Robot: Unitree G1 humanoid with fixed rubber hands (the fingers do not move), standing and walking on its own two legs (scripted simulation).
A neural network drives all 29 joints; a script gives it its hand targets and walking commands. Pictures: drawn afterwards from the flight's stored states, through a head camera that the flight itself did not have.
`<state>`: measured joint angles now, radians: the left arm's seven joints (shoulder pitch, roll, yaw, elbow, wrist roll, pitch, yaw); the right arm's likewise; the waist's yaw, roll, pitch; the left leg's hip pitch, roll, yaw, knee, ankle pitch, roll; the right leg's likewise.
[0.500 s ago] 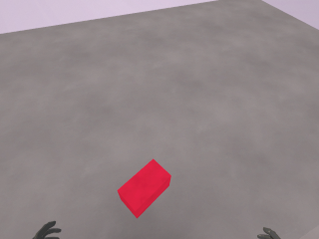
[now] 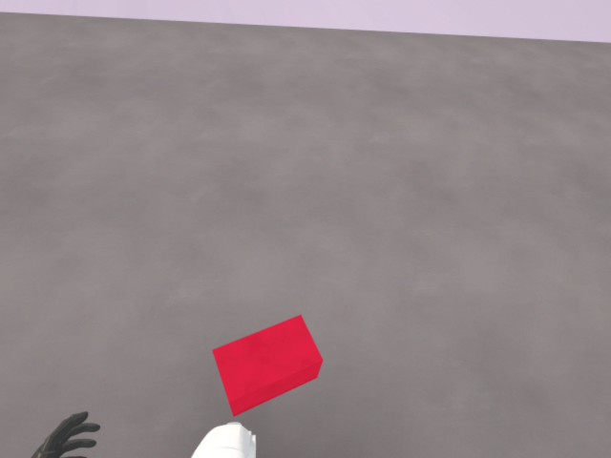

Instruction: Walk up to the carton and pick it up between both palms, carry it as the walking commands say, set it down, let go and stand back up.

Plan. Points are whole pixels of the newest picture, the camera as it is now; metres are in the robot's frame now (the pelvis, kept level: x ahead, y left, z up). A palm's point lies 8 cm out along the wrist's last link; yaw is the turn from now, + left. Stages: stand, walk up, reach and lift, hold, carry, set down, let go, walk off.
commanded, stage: walk up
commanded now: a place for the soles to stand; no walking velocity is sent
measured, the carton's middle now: (267, 364) +0.44 +0.08 -0.66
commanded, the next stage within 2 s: none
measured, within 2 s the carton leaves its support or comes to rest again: neither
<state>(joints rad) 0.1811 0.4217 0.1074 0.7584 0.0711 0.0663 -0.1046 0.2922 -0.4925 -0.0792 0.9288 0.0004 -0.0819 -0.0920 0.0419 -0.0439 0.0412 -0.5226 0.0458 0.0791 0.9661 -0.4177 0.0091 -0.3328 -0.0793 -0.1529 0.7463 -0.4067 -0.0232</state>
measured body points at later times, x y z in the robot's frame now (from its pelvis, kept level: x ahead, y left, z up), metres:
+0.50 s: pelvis +0.06 -0.17 -0.02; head +0.10 -0.18 +0.43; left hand +0.09 +0.18 -0.10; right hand +0.26 -0.49 -0.12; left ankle +0.03 -0.02 -0.66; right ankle +0.14 -0.28 -0.71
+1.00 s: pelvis +0.06 -0.15 -0.02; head +0.09 -0.14 +0.43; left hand -0.06 +0.19 -0.11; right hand +0.35 -0.39 -0.10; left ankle +0.02 -0.04 -0.71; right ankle +0.16 -0.25 -0.71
